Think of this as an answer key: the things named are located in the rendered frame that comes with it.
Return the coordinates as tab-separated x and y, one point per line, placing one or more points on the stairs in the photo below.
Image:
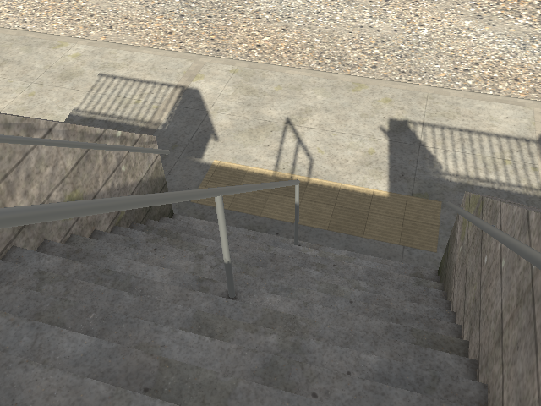
141	316

